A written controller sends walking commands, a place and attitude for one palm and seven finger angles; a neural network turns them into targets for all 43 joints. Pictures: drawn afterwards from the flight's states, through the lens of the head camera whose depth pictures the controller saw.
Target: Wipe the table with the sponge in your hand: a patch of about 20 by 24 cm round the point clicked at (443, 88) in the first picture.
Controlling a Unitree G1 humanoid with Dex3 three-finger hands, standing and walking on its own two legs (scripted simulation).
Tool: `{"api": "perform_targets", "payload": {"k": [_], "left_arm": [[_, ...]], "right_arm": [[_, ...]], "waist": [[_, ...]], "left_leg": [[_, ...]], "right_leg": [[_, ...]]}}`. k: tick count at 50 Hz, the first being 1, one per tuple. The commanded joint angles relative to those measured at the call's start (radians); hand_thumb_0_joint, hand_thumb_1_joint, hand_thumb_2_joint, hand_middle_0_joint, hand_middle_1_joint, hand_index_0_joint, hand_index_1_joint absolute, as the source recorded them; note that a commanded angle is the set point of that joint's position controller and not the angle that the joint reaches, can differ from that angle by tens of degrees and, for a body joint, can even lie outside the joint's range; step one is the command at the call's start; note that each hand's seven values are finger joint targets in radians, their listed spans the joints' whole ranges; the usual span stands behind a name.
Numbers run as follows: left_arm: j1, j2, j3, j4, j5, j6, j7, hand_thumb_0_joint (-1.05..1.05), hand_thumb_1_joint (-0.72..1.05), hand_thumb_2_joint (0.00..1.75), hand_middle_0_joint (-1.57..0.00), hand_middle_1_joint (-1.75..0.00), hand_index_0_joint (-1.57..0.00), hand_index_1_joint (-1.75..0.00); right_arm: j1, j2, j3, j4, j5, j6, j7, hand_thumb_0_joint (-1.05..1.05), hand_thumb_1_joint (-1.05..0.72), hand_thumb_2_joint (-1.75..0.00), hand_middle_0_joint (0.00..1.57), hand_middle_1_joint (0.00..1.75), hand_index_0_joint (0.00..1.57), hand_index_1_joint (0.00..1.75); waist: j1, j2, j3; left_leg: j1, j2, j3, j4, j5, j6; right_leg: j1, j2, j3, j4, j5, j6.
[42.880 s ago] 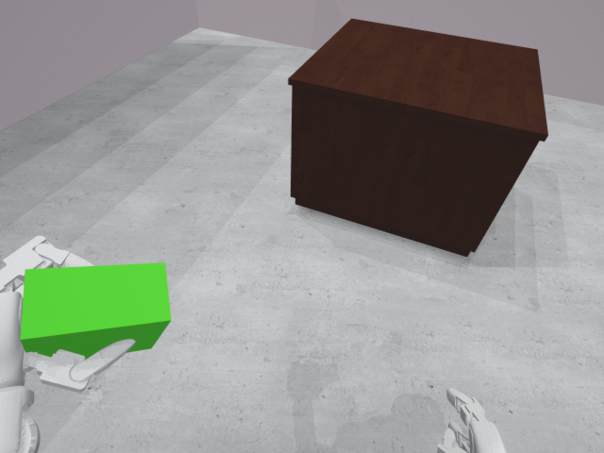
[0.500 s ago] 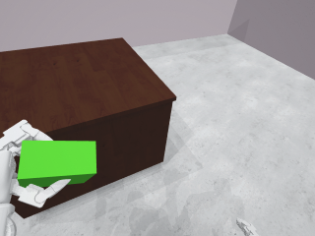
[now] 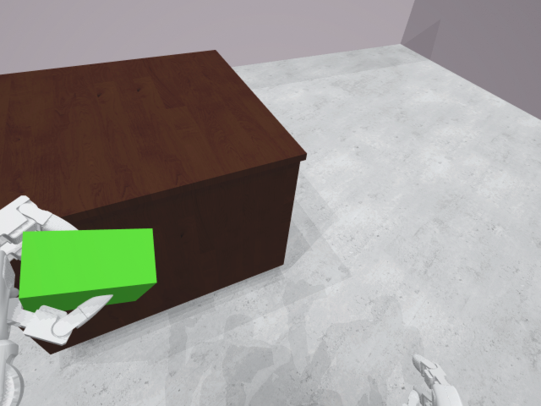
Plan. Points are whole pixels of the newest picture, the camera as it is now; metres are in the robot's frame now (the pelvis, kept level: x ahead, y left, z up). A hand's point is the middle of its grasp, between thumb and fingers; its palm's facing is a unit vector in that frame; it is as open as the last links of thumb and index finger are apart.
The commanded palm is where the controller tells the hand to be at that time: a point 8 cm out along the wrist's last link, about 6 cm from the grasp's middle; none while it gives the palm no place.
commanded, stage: stop stepping back and stand still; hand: left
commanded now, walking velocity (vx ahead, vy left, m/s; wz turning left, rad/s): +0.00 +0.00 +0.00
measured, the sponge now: (107, 270) +0.23 +0.21 +0.15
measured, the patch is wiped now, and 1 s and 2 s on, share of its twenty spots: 1.00 1.00 1.00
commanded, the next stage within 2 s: stand and wait in 0.60 s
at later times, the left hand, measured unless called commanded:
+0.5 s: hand (56, 245) +0.24 +0.26 +0.17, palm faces +0.39 -0.87 -0.31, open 9.7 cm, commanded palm +0.20 +0.30 +0.19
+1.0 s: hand (49, 248) +0.24 +0.27 +0.17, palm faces +0.39 -0.87 -0.31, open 9.7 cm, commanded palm +0.19 +0.31 +0.19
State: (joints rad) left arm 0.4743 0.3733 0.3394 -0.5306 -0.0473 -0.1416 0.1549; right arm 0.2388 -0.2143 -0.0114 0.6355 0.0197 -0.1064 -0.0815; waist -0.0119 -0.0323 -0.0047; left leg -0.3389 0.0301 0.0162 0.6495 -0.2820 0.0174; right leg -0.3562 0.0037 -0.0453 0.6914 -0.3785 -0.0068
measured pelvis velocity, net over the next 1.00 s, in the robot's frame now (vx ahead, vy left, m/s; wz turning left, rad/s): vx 0.03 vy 0.03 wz -0.02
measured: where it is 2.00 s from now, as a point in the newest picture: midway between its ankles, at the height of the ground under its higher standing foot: outside the picture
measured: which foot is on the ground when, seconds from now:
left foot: down 0.00-1.00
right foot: down 0.00-1.00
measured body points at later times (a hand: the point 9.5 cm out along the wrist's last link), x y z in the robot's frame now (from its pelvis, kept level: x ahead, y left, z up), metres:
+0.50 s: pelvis +0.03 +0.02 +0.02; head +0.02 +0.04 +0.47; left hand +0.22 +0.31 +0.19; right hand +0.22 -0.20 -0.04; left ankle +0.04 +0.12 -0.72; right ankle +0.05 -0.11 -0.72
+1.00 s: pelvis +0.03 +0.03 +0.02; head +0.01 +0.05 +0.47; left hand +0.22 +0.31 +0.18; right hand +0.20 -0.21 -0.05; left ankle +0.04 +0.12 -0.72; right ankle +0.05 -0.11 -0.72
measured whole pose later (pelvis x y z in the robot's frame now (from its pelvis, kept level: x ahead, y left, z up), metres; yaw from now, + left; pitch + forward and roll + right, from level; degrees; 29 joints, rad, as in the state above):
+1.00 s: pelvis +0.03 +0.03 +0.02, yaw -1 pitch +0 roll -2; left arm 0.48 0.34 0.29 -0.44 -0.05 -0.13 0.16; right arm 0.21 -0.20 0.02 0.62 0.01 -0.07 -0.07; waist 0.00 -0.01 -0.05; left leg -0.23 -0.01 0.02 0.48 -0.24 0.04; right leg -0.20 0.01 0.00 0.38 -0.18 0.02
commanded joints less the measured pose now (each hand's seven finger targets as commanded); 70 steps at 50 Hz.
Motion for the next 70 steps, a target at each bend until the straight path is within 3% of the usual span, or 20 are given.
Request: {"api": "perform_targets", "payload": {"k": [1,2,3,4,5,6,7,10,11,12,14,15,17,20,24,42,47,70], "left_arm": [[-0.047,0.151,0.102,-0.164,0.006,-0.043,0.018,0.0,0.1,1.3,-1.2,-1.6,-1.2,-1.6],[-0.046,0.128,0.079,-0.16,0.011,-0.049,0.012,0.0,0.1,1.3,-1.2,-1.6,-1.2,-1.6],[-0.028,0.128,0.076,-0.147,0.01,-0.051,0.008,0.0,0.1,1.3,-1.2,-1.6,-1.2,-1.6],[-0.039,0.127,0.064,-0.16,0.004,-0.05,0.003,0.0,0.1,1.3,-1.2,-1.6,-1.2,-1.6],[-0.053,0.137,0.068,-0.187,-0.004,-0.049,0.006,0.0,0.1,1.3,-1.2,-1.6,-1.2,-1.6],[-0.066,0.15,0.078,-0.191,-0.006,-0.048,0.01,0.0,0.1,1.3,-1.2,-1.6,-1.2,-1.6],[-0.088,0.151,0.075,-0.217,-0.005,-0.055,0.012,0.0,0.1,1.3,-1.2,-1.6,-1.2,-1.6],[-0.08,0.15,0.082,-0.192,-0.004,-0.063,0.022,0.0,0.1,1.3,-1.2,-1.6,-1.2,-1.6],[-0.082,0.153,0.084,-0.195,-0.002,-0.063,0.022,0.0,0.1,1.3,-1.2,-1.6,-1.2,-1.6],[-0.097,0.134,0.064,-0.188,0.003,-0.064,0.022,0.0,0.1,1.3,-1.2,-1.6,-1.2,-1.6],[-0.091,0.125,0.059,-0.148,0.004,-0.059,0.023,0.0,0.1,1.3,-1.2,-1.6,-1.2,-1.6],[-0.093,0.122,0.057,-0.149,0.002,-0.06,0.022,0.0,0.1,1.3,-1.2,-1.6,-1.2,-1.6],[-0.081,0.116,0.05,-0.145,-0.001,-0.06,0.017,0.0,0.1,1.3,-1.2,-1.6,-1.2,-1.6],[-0.069,0.117,0.047,-0.17,-0.005,-0.058,0.014,0.0,0.1,1.3,-1.2,-1.6,-1.2,-1.6],[-0.069,0.124,0.051,-0.179,-0.007,-0.056,0.015,0.0,0.1,1.3,-1.2,-1.6,-1.2,-1.6],[-0.094,0.119,0.043,-0.137,-0.006,-0.055,0.018,0.0,0.1,1.3,-1.2,-1.6,-1.2,-1.6],[-0.081,0.123,0.052,-0.133,-0.007,-0.057,0.018,0.0,0.1,1.3,-1.2,-1.6,-1.2,-1.6],[-0.098,0.109,0.042,-0.123,-0.003,-0.057,0.018,0.0,0.1,1.3,-1.2,-1.6,-1.2,-1.6]], "right_arm": [[-0.129,-0.114,-0.02,-0.164,0.002,-0.074,0.007,0.0,-0.9,-0.9,0.2,0.3,0.2,0.3],[-0.131,-0.116,-0.019,-0.158,0.0,-0.072,0.011,0.0,-0.9,-0.9,0.2,0.3,0.2,0.3],[-0.13,-0.114,-0.027,-0.163,-0.003,-0.072,0.018,0.0,-0.9,-0.9,0.2,0.3,0.2,0.3],[-0.124,-0.113,-0.036,-0.161,-0.005,-0.069,0.025,0.0,-0.9,-0.9,0.2,0.3,0.2,0.3],[-0.119,-0.115,-0.042,-0.159,-0.003,-0.066,0.026,0.0,-0.9,-0.9,0.2,0.3,0.2,0.3],[-0.125,-0.114,-0.035,-0.156,-0.004,-0.064,0.028,0.0,-0.9,-0.9,0.2,0.3,0.2,0.3],[-0.125,-0.106,-0.028,-0.15,-0.005,-0.064,0.025,0.0,-0.9,-0.9,0.2,0.3,0.2,0.3],[-0.143,-0.122,-0.03,-0.157,-0.009,-0.061,0.008,0.0,-0.9,-0.9,0.2,0.3,0.2,0.3],[-0.155,-0.123,-0.026,-0.163,-0.01,-0.06,0.004,0.0,-0.9,-0.9,0.2,0.3,0.2,0.3],[-0.157,-0.116,-0.019,-0.164,-0.008,-0.056,0.002,0.0,-0.9,-0.9,0.2,0.3,0.2,0.3],[-0.162,-0.113,-0.017,-0.172,-0.005,-0.054,0.002,0.0,-0.9,-0.9,0.2,0.3,0.2,0.3],[-0.159,-0.112,-0.019,-0.172,-0.005,-0.054,0.002,0.0,-0.9,-0.9,0.2,0.3,0.2,0.3],[-0.156,-0.113,-0.02,-0.174,-0.005,-0.053,0.004,0.0,-0.9,-0.9,0.2,0.3,0.2,0.3],[-0.159,-0.115,-0.022,-0.18,-0.007,-0.049,0.009,0.0,-0.9,-0.9,0.2,0.3,0.2,0.3],[-0.163,-0.115,-0.02,-0.184,-0.008,-0.038,0.01,0.0,-0.9,-0.9,0.2,0.3,0.2,0.3],[-0.173,-0.115,-0.017,-0.187,-0.011,-0.017,0.001,0.0,-0.9,-0.9,0.2,0.3,0.2,0.3],[-0.17,-0.115,-0.018,-0.184,-0.012,-0.018,0.001,0.0,-0.9,-0.9,0.2,0.3,0.2,0.3],[-0.173,-0.117,-0.021,-0.181,-0.012,-0.02,-0.001,0.0,-0.9,-0.9,0.2,0.3,0.2,0.3]], "waist": [[0.017,0.193,-0.035],[0.017,0.104,-0.03],[0.012,-0.033,-0.041],[-0.001,-0.13,-0.046],[-0.002,-0.147,-0.042],[-0.004,-0.087,-0.043],[-0.007,-0.031,-0.067],[0.008,0.083,-0.084],[0.009,0.158,-0.078],[0.013,0.171,-0.072],[0.019,0.147,-0.075],[0.019,0.103,-0.094],[0.016,0.091,-0.112],[0.016,0.093,-0.145],[0.017,0.104,-0.142],[0.016,0.106,-0.097],[0.017,0.084,-0.104],[0.017,0.096,-0.094]], "left_leg": [[-0.065,0.147,-0.211,-0.302,-0.213,0.089],[-0.089,0.103,-0.154,-0.214,-0.149,0.065],[-0.08,0.038,-0.072,-0.096,-0.129,0.034],[-0.04,-0.005,-0.04,0.014,-0.117,0.012],[-0.026,-0.003,-0.04,0.058,-0.062,0.005],[-0.015,0.006,-0.049,0.032,-0.019,0.005],[0.03,0.015,-0.053,-0.054,0.008,0.01],[0.124,0.053,-0.116,-0.217,0.096,0.029],[0.132,0.076,-0.147,-0.26,0.113,0.037],[0.108,0.096,-0.173,-0.295,0.11,0.042],[0.076,0.098,-0.169,-0.309,0.091,0.042],[0.088,0.089,-0.154,-0.288,0.117,0.039],[0.112,0.083,-0.137,-0.275,0.176,0.032],[0.143,0.075,-0.112,-0.244,0.261,0.023],[0.138,0.075,-0.109,-0.25,0.277,0.016],[0.085,0.057,-0.105,-0.295,0.099,0.012],[0.084,0.055,-0.108,-0.293,0.096,0.012],[0.07,0.053,-0.106,-0.302,0.067,0.009]], "right_leg": [[0.144,-0.008,0.03,-0.183,0.082,0.019],[0.197,-0.028,0.057,-0.29,0.156,0.009],[0.175,-0.094,0.16,-0.354,0.141,-0.02],[0.092,-0.178,0.295,-0.435,0.013,-0.063],[0.079,-0.24,0.361,-0.471,0.012,-0.105],[0.091,-0.251,0.353,-0.455,0.088,-0.12],[0.114,-0.234,0.304,-0.411,0.147,-0.108],[0.115,-0.099,0.166,-0.322,0.184,-0.034],[0.107,-0.066,0.119,-0.283,0.198,-0.019],[0.131,-0.038,0.078,-0.26,0.201,-0.003],[0.174,-0.027,0.068,-0.264,0.233,0.006],[0.193,-0.034,0.075,-0.279,0.27,0.005],[0.202,-0.043,0.082,-0.284,0.314,0.001],[0.218,-0.056,0.093,-0.29,0.382,-0.002],[0.224,-0.052,0.091,-0.292,0.39,-0.004],[0.206,-0.051,0.1,-0.344,0.281,-0.005],[0.21,-0.052,0.102,-0.349,0.275,-0.005],[0.204,-0.042,0.095,-0.344,0.27,-0.001]]}}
